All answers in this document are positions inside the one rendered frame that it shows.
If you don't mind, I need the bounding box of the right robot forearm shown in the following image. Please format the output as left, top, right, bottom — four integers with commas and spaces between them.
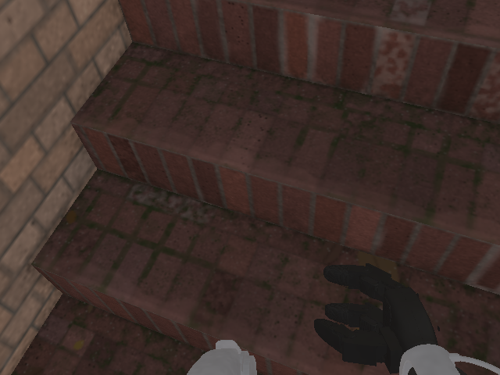
399, 344, 467, 375

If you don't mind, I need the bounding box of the robot left shin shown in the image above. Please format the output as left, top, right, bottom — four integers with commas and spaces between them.
216, 340, 241, 354

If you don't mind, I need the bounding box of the right robot hand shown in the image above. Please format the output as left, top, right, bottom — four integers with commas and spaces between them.
314, 263, 440, 374

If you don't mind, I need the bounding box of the robot left thigh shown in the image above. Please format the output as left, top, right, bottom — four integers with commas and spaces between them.
187, 348, 257, 375

